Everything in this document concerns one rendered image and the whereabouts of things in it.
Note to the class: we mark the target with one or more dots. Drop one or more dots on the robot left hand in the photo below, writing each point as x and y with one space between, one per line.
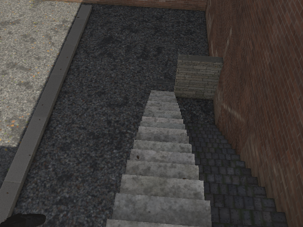
24 220

